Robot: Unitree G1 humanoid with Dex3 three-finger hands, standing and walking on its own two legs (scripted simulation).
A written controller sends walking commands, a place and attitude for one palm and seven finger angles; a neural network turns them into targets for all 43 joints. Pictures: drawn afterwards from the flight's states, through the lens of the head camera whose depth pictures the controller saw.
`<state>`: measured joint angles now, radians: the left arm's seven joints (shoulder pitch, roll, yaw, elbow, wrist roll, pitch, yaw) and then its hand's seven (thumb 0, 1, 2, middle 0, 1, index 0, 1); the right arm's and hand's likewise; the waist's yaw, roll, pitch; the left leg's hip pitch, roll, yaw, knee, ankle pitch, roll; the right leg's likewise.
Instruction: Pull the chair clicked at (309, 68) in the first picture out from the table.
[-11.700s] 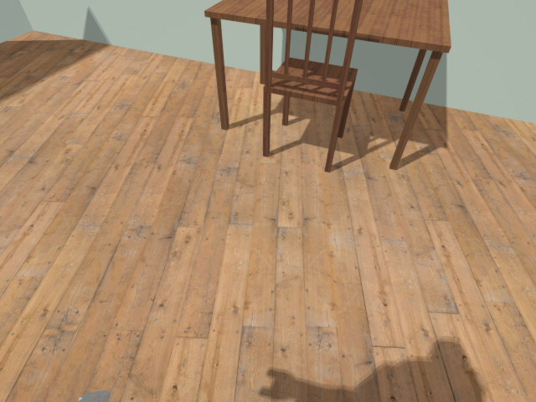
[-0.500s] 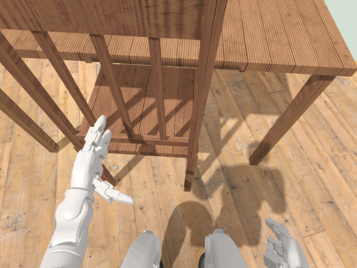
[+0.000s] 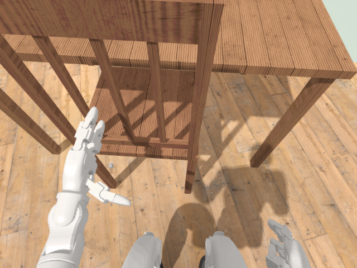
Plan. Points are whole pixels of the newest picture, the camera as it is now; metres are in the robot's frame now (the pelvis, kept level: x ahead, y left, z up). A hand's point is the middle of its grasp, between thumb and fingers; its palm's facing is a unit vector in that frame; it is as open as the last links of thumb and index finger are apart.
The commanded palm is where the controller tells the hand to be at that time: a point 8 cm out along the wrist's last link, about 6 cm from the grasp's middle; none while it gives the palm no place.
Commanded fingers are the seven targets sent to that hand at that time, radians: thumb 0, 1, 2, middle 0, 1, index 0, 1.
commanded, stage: aim the fingers beside a spindle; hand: left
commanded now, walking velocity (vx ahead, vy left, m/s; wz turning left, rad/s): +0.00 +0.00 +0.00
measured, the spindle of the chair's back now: (118, 102) +0.47 +0.16 +0.05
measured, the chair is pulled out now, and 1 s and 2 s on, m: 0.00 0.00 0.00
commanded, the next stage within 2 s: none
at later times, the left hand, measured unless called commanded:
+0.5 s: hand (121, 169) +0.33 +0.14 -0.01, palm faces -0.09 -1.00 -0.01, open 17.0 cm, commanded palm +0.31 +0.20 +0.02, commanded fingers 0.00 -0.50 0.30 -0.06 -0.08 -0.06 -0.08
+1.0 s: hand (113, 162) +0.33 +0.15 +0.04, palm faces -0.04 -1.00 -0.06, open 17.0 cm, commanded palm +0.31 +0.21 +0.02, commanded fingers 0.00 -0.50 0.30 -0.06 -0.08 -0.06 -0.08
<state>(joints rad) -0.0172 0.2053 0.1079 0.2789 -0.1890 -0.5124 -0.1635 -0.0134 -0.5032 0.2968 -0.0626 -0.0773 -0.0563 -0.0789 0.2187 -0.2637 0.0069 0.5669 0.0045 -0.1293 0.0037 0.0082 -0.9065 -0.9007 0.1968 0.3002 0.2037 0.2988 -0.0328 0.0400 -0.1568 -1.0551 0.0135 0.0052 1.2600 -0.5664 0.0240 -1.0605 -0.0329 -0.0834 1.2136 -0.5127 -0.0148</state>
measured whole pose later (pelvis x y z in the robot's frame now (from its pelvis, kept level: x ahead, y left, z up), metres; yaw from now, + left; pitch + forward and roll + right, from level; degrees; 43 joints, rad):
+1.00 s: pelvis +0.00 +0.01 +0.00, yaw +0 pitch +21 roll -2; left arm -0.05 0.19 0.09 0.31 -0.15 -0.53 -0.11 -0.01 -0.50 0.30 -0.07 -0.08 -0.06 -0.08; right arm 0.21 -0.26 0.01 0.57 0.00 -0.12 0.01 0.01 -0.91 -0.90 0.20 0.30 0.20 0.30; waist -0.04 0.03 -0.17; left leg -1.07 0.01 0.02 1.27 -0.57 0.03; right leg -1.08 -0.03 -0.07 1.22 -0.51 -0.01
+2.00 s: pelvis +0.00 +0.01 +0.00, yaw +0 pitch +21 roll -2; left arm -0.09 0.19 0.10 0.38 -0.17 -0.48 -0.15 -0.01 -0.50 0.30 -0.06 -0.08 -0.06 -0.08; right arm 0.22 -0.26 0.03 0.57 0.01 -0.11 0.02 0.01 -0.91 -0.90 0.20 0.30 0.20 0.30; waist -0.03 0.04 -0.18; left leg -1.08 0.01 0.01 1.27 -0.57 0.04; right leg -1.08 -0.04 -0.07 1.22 -0.51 0.00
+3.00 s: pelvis +0.00 +0.01 -0.01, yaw -1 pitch +24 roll -2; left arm -0.45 0.25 0.21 0.73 -0.11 -0.47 -0.11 -0.01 -0.50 0.30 -0.06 -0.08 -0.06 -0.08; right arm 0.25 -0.26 0.02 0.61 -0.01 -0.07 0.02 0.01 -0.91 -0.90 0.20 0.30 0.20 0.30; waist -0.09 0.04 -0.16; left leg -1.14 0.02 0.02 1.29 -0.57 0.04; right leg -1.15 -0.03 -0.06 1.24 -0.50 0.00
